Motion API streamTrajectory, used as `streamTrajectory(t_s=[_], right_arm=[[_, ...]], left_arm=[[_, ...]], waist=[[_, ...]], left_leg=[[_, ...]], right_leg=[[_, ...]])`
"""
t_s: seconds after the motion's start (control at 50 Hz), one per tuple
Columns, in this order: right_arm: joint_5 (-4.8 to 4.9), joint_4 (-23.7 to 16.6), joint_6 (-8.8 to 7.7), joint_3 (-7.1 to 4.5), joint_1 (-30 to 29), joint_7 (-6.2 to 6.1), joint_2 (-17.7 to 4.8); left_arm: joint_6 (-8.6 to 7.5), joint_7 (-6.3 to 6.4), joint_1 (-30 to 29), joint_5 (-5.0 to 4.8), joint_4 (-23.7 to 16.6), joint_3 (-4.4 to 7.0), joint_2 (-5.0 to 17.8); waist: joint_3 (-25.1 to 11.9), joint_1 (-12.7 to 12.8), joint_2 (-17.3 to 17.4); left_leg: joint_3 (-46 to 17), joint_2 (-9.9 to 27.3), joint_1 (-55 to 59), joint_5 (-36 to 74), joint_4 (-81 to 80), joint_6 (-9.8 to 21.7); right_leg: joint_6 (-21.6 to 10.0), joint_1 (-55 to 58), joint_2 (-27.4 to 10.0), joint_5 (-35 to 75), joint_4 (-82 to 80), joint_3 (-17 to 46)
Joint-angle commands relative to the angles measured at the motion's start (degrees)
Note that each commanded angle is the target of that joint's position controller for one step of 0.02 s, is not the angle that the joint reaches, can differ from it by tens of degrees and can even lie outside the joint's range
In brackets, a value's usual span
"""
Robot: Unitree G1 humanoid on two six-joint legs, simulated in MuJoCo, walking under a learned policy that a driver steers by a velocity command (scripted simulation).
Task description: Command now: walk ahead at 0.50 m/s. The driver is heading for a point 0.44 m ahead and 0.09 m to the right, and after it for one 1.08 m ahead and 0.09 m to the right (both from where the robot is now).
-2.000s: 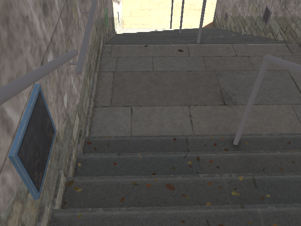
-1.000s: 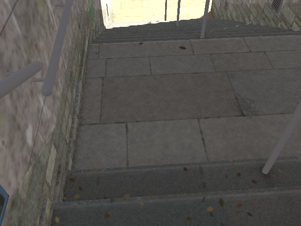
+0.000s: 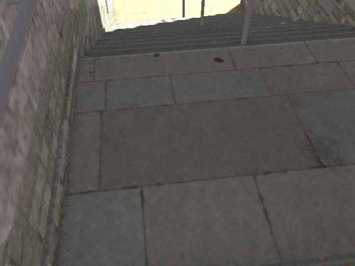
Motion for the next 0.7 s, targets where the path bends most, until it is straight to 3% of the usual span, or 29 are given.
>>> streamTrajectory(t_s=[0.02, 0.04, 0.06, 0.08, 0.1, 0.12, 0.16, 0.18, 0.2, 0.22, 0.24, 0.26, 0.28, 0.32, 0.34, 0.38, 0.4, 0.42, 0.44, 0.46, 0.48, 0.5, 0.52, 0.54, 0.56, 0.6, 0.64, 0.66, 0.7], right_arm=[[2.21, -8.4, -2.58, -1.07, -8.8, -1.72, -6.7], [1.36, -7.1, -2.48, -1.63, -7.2, -2.99, -6.2], [-1.24, -7.9, -3.06, -1.18, -10.9, -4.06, -1.9], [-2.40, -8.1, -2.49, -1.05, -13.2, -4.13, -1.0], [-2.83, -7.2, -2.21, -1.44, -13.4, -3.47, -1.8], [-2.47, -7.5, -1.83, -1.77, -14.7, -3.18, -1.9], [-2.77, -8.0, -1.80, -1.02, -12.7, -2.49, -1.6], [-3.89, -9.0, -1.86, -0.43, -16.6, -2.09, -1.5], [-3.17, -10.8, -1.63, -0.81, -21.6, -2.54, -3.9], [-2.64, -10.4, -1.77, -0.64, -23.0, -2.79, -5.3], [-2.56, -11.9, -1.89, -0.66, -24.1, -2.72, -6.0], [-3.08, -13.5, -0.96, -1.19, -25.0, -2.13, -8.3], [-3.93, -14.5, -0.29, -0.73, -24.6, -1.33, -7.4], [-3.44, -17.8, 0.23, -1.34, -31.1, -0.72, -11.1], [-3.25, -19.8, 0.04, -0.66, -37.2, -1.00, -10.6], [-2.29, -19.7, -0.25, -0.01, -36.5, -1.51, -8.7], [-0.86, -14.8, -1.41, -0.37, -23.6, -1.61, -9.4], [-0.92, -10.4, -2.05, -2.74, -6.8, -2.56, -14.2], [-0.34, -7.4, -1.57, -4.12, 4.2, -1.74, -20.0], [0.01, -6.2, -1.63, -4.81, 9.7, -1.15, -21.2], [-0.85, -5.6, -1.99, -5.43, 6.9, -2.27, -20.1], [-1.31, -5.9, -1.80, -4.73, 3.3, -2.70, -17.4], [-0.32, -6.9, -2.48, -3.06, -5.4, -3.15, -11.5], [0.51, -9.0, -3.11, -1.74, -11.7, -3.28, -7.1], [0.12, -11.4, -4.45, -0.74, -19.3, -4.33, -4.6], [0.20, -13.5, -5.78, -0.65, -25.5, -5.53, -6.2], [-1.77, -13.4, -5.07, -2.38, -22.5, -4.94, -12.6], [-3.03, -13.7, -4.67, -2.59, -21.6, -4.94, -13.4], [-1.65, -15.9, -4.95, -4.10, -23.0, -5.56, -16.0]], left_arm=[[2.23, -0.14, 25.0, 2.83, 4.8, 2.60, 6.9], [2.48, -0.23, 19.0, 3.02, 2.7, 0.58, 2.2], [0.32, 1.80, 12.3, 2.64, 0.7, -1.46, -3.7], [-0.58, 2.70, 11.7, 1.26, 0.4, -0.96, -1.8], [-0.94, 2.89, 14.5, -0.66, 1.0, -1.13, -2.1], [-1.13, 2.40, 18.8, -0.41, 2.5, -0.71, 0.7], [-1.21, 1.43, 20.5, 1.32, 2.7, -0.51, 2.0], [-2.29, 2.51, 22.2, 0.73, 3.6, -1.33, -0.5], [-2.27, 2.50, 26.1, 0.72, 5.0, -1.89, -1.6], [-2.24, 2.65, 25.6, 0.57, 4.5, -2.07, -1.7], [-2.24, 2.25, 21.5, 0.88, 2.5, -2.53, -0.6], [-2.19, 1.60, 20.1, 1.68, 2.5, -2.62, 0.5], [-2.16, 0.98, 20.1, 1.47, 2.6, -2.30, 1.4], [-1.99, 1.41, 24.7, -0.02, 4.2, -1.70, 3.0], [-1.83, 2.30, 26.9, -1.03, 4.9, -1.35, 3.8], [0.08, 3.15, 32.9, -0.71, 7.9, 0.07, 8.0], [0.87, 1.87, 28.2, -0.56, 7.9, 0.65, 9.0], [1.68, -0.26, 30.1, 1.29, 8.9, 0.93, 9.1], [1.69, -2.81, 38.8, -0.06, 10.1, 0.18, -1.0], [0.78, -4.27, 29.0, -2.20, 3.9, 0.27, 2.0], [-0.17, -3.60, 17.5, -3.80, -1.8, 0.14, 1.9], [-0.63, -1.58, 11.8, -3.84, -4.2, 0.31, 3.0], [-0.43, 0.34, 8.8, -2.84, -7.3, -0.14, 0.9], [0.15, 1.66, 11.6, -1.23, -6.3, -0.33, -0.7], [0.71, 2.14, 12.5, -0.19, -5.6, -1.15, -4.4], [1.65, -1.09, 19.6, 1.39, 0.0, 0.48, -1.3], [1.94, -3.21, 18.5, 1.71, -0.5, 1.13, -0.4], [1.68, -3.15, 23.3, 1.71, 0.6, 1.68, -0.2], [0.94, 0.51, 18.1, 0.73, -4.9, 3.56, 3.8]], waist=[[-3.7, 13.2, 7.5], [1.4, 8.5, 7.1], [5.4, 4.2, 5.4], [7.8, 4.8, -0.6], [6.8, 6.4, 3.3], [5.9, 7.0, 0.6], [3.6, 5.4, -0.6], [4.5, 8.0, 1.1], [6.0, 10.0, 0.8], [6.3, 10.2, 4.2], [4.4, 7.9, 1.8], [6.4, 6.4, 0.1], [7.9, 5.5, -2.4], [10.3, 8.7, 0.0], [10.8, 11.8, 1.8], [10.2, 14.0, 1.3], [5.1, 7.7, 4.1], [-0.4, 0.7, 6.0], [-17.0, 2.4, 21.4], [-23.3, -2.3, 20.6], [-15.2, -4.0, 14.7], [-8.0, -2.3, 4.6], [-3.3, 2.4, 0.4], [-0.4, 7.9, 0.1], [5.6, 10.9, 1.8], [4.1, 13.2, -0.2], [2.7, 12.5, 5.3], [1.9, 14.0, 5.4], [2.2, 13.1, 4.2]], left_leg=[[-3.9, 5.7, -45.2, 16.2, 4.7, 1.8], [-5.5, 7.8, -34.1, 24.4, -3.4, 3.0], [-7.8, 11.3, -26.8, 37.2, -22.3, 5.1], [-4.7, 10.8, -23.2, 37.9, -26.7, 5.4], [-3.3, 10.2, -20.3, 46.7, -37.2, 4.3], [-1.5, 9.7, -19.0, 48.3, -39.4, 2.7], [-0.8, 8.4, -14.0, 51.7, -38.3, 1.1], [-6.5, 11.1, -25.7, 63.3, -48.4, 1.0], [-6.1, 11.3, -30.7, 64.4, -52.8, -0.1], [-6.8, 11.4, -25.4, 76.0, -62.9, -0.2], [-2.8, 9.5, -8.2, 81.7, -63.4, 1.0], [-0.3, 7.6, 1.2, 81.2, -60.3, 2.0], [2.0, 6.3, 6.0, 78.2, -57.4, 1.8], [1.7, 7.3, -2.5, 64.9, -64.5, 1.1], [1.2, 7.8, -6.5, 58.5, -72.7, 0.6], [0.7, 7.2, -2.7, 58.8, -83.7, 0.2], [3.3, 5.9, 13.9, 67.8, -86.2, 0.5], [6.5, 6.9, 35.5, 78.0, -82.0, 3.8], [-1.7, 20.1, 65.2, 113.7, -61.6, 17.3], [-11.3, 27.1, 70.4, 112.9, -61.7, 21.9], [-14.9, 30.4, 64.1, 94.6, -67.0, 21.9], [-14.9, 31.8, 48.3, 80.0, -71.5, 20.5], [-12.1, 31.8, 35.4, 66.5, -76.0, 18.2], [-6.0, 29.7, 15.5, 75.7, -76.2, 17.3], [-0.9, 24.0, 1.6, 71.2, -81.8, 16.2], [10.4, 13.3, -8.6, 55.5, -82.1, 12.0], [11.4, 14.0, -12.4, 60.7, -77.5, 10.3], [10.5, 15.9, -15.3, 61.1, -72.4, 10.8], [7.2, 20.8, -7.3, 68.9, -66.8, 10.0]], right_leg=[[-16.3, 37.4, -23.6, 10.8, -2.9, 22.5], [-16.6, 20.3, -22.3, 14.8, -5.4, 19.5], [-13.1, 7.3, -15.0, 13.0, -6.3, 13.4], [-13.3, 1.7, -12.9, 12.8, -8.5, 10.9], [-14.9, -1.5, -12.9, 11.3, -9.7, 9.6], [-16.2, -1.6, -12.9, 12.8, -8.3, 10.7], [-15.6, -4.7, -12.6, 20.0, -2.1, 10.8], [-14.4, 4.7, -12.5, 13.9, 0.7, 11.7], [-14.6, 10.4, -14.0, 12.4, 2.7, 14.5], [-11.9, 6.8, -11.2, 5.6, 5.8, 11.6], [-9.7, -8.0, -6.6, 0.3, 7.0, 7.7], [-9.8, -18.1, -6.5, -4.7, 6.0, 7.9], [-10.3, -22.6, -6.7, -7.3, 5.5, 7.5], [-10.3, -8.3, -10.2, -6.6, 11.4, 12.1], [-9.5, 1.0, -10.6, -7.4, 15.4, 14.6], [-9.4, 10.9, -10.7, -2.1, 22.3, 19.1], [-7.5, 7.0, -4.8, 1.6, 36.6, 13.9], [-3.6, -5.1, -1.5, 5.7, 52.0, 9.0], [2.1, -23.9, 4.4, -34.1, 82.0, 1.4], [3.3, -37.1, 1.9, -41.6, 96.8, 1.7], [3.8, -50.6, -1.1, -40.2, 94.3, 2.0], [3.9, -50.8, -4.1, -35.2, 90.0, 3.4], [2.0, -46.2, -5.6, -32.0, 83.3, 6.5], [1.1, -31.9, -8.2, -27.0, 76.3, 7.1], [-0.9, -26.3, -8.9, -16.7, 63.2, 8.2], [-1.4, -9.7, -8.1, 12.7, 35.5, 5.4], [0.1, -1.4, -3.4, 15.0, 39.6, -0.5], [0.1, 3.7, -1.3, 19.2, 46.7, -1.4], [1.3, -0.1, -1.7, 9.0, 42.3, 0.2]])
